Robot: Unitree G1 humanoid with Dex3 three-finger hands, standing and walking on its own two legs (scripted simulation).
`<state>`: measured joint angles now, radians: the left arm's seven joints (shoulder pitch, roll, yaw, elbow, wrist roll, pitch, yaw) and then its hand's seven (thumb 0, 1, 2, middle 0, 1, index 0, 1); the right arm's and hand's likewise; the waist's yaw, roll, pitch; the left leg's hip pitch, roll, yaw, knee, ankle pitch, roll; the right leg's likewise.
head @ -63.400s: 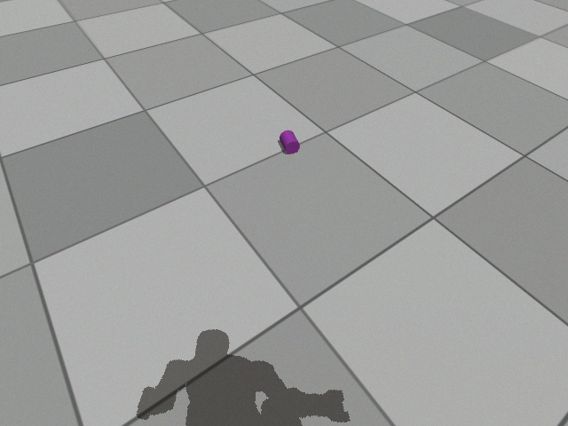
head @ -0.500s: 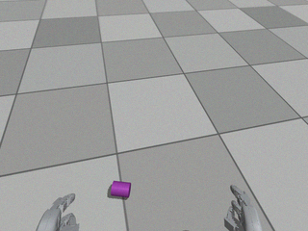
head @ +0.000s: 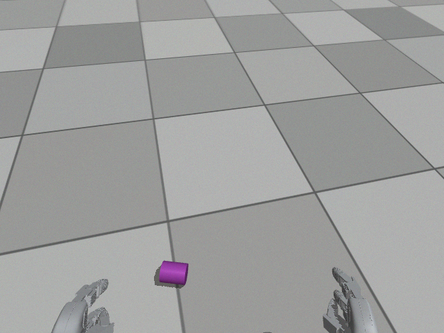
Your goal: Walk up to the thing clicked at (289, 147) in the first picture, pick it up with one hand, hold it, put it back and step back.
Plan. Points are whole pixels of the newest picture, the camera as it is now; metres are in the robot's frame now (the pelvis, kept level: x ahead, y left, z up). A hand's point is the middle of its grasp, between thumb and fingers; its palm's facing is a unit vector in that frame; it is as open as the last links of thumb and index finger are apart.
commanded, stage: home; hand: left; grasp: from above
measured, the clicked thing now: (174, 272) +0.48 +0.16 -0.67
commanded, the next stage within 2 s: stand in 0.56 s
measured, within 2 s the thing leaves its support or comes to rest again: neither
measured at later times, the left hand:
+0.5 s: hand (108, 328) +0.16 +0.18 -0.05, palm faces +0.04 -0.98 -0.20, open 7.4 cm
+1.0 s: hand out of the picture +0.09 +0.24 -0.11, palm faces +0.02 -0.94 -0.34, open 7.4 cm
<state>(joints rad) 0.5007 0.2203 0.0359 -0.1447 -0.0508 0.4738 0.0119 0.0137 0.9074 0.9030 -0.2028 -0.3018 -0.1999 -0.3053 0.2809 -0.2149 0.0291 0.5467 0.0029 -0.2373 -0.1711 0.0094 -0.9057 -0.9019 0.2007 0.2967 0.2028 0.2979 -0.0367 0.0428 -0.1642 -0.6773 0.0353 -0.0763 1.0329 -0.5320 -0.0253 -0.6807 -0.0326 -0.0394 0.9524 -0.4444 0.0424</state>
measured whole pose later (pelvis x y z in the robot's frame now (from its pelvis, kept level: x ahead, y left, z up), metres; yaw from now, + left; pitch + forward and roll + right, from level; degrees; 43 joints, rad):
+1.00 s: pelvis +0.00 +0.00 +0.03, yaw +0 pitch +0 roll +0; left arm 0.24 0.30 0.06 0.76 0.05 0.06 0.03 0.01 0.91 0.90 -0.20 -0.30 -0.20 -0.30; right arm 0.22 -0.30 -0.06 0.88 -0.06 -0.02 0.00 0.01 -0.91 -0.90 0.20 0.30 0.20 0.30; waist 0.02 -0.01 0.04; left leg -0.35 0.00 -0.03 0.77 -0.42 0.00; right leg -0.39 -0.07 0.00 0.76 -0.36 0.05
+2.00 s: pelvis +0.00 -0.02 +0.07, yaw +0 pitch -4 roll +0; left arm 0.14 0.30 0.04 1.15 0.02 0.01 0.01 0.01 0.91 0.90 -0.21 -0.30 -0.20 -0.30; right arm 0.17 -0.32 -0.03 1.11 -0.03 0.01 -0.01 0.00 -0.91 -0.90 0.20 0.30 0.20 0.30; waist 0.01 0.01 0.08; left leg -0.09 0.03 -0.04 0.38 -0.23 -0.04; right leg -0.13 -0.04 -0.03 0.38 -0.19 0.03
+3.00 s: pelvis +0.01 -0.02 +0.07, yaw -1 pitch -3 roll +0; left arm 0.10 0.32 0.03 1.14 0.01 -0.01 0.00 0.01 0.91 0.90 -0.21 -0.30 -0.20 -0.30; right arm 0.12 -0.33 -0.02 1.12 -0.02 0.00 0.00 0.00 -0.91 -0.90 0.20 0.30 0.20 0.30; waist 0.00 0.01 0.06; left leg -0.06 0.04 -0.02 0.33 -0.22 -0.04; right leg -0.13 -0.03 -0.02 0.36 -0.18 0.02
